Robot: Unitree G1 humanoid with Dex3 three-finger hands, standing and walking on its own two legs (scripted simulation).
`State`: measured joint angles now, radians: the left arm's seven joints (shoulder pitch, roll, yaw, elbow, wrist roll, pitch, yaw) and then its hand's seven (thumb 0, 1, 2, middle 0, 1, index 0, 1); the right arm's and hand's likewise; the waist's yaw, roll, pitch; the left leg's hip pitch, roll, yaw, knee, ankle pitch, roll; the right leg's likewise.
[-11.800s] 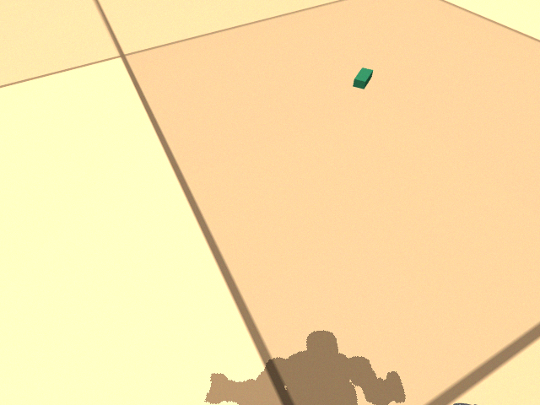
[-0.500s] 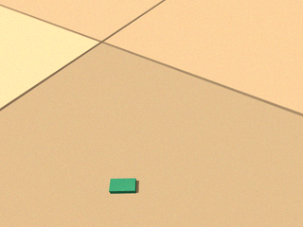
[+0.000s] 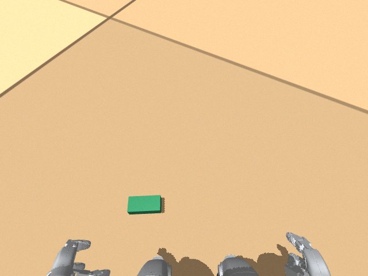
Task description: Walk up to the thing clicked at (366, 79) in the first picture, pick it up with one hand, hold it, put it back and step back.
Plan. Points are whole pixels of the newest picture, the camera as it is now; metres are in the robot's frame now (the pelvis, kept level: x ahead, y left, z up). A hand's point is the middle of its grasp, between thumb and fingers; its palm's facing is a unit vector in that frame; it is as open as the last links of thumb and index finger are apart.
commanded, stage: rise first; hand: left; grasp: from above
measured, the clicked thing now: (144, 204) +0.45 +0.23 -0.71
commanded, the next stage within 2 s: none
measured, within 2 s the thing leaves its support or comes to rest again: neither
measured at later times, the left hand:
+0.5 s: hand (94, 274) +0.14 +0.26 -0.20, palm faces -0.19 -0.85 -0.49, open 14.2 cm
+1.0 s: hand (110, 241) +0.24 +0.28 -0.38, palm faces -0.45 -0.45 -0.77, open 14.2 cm
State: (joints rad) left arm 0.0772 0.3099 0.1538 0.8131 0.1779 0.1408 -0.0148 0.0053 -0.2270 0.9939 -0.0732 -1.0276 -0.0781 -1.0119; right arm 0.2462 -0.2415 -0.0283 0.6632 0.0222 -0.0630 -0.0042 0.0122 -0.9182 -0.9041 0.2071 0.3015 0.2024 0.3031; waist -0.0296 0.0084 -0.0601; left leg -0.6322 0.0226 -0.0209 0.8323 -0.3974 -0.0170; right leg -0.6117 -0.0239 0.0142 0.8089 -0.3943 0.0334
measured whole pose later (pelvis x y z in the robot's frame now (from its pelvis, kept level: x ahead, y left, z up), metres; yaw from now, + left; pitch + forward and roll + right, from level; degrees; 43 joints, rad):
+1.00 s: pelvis -0.06 +0.00 -0.24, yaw -1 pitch +34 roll -3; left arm -0.24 0.48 0.12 0.70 0.72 -0.08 0.09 0.00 -0.59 1.03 -0.10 -1.04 -0.09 -1.05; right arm 0.05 -0.29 -0.06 0.64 -0.01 -0.16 0.05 0.01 -0.93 -0.91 0.21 0.30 0.20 0.30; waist -0.02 0.02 -0.17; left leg -1.78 0.01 -0.09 1.88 -0.69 -0.03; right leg -1.74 0.00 0.00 1.85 -0.69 0.04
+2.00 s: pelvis -0.08 +0.01 -0.40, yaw -6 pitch +34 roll -8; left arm -0.88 0.74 0.11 1.38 1.33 -0.32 0.39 0.00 -0.49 0.99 -0.11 -0.95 -0.11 -0.94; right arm 0.10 -0.25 0.02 0.75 -0.14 -0.01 0.13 0.01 -0.90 -0.90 0.21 0.30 0.20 0.30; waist -0.18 -0.02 -0.07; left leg -2.29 -0.02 -0.16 2.39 -0.70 -0.03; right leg -2.21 0.02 -0.03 2.30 -0.70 0.06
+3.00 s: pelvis -0.08 +0.01 -0.41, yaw -8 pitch +34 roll -10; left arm -0.97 0.83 0.12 1.51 1.33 -0.30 0.42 0.00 -0.54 1.04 -0.10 -1.00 -0.08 -1.00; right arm 0.11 -0.27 0.09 0.74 -0.17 -0.02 0.14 0.00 -0.91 -0.90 0.21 0.30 0.20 0.30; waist -0.25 -0.03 -0.03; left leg -2.34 -0.02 -0.19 2.45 -0.70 -0.04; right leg -2.25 0.03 -0.05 2.35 -0.69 0.07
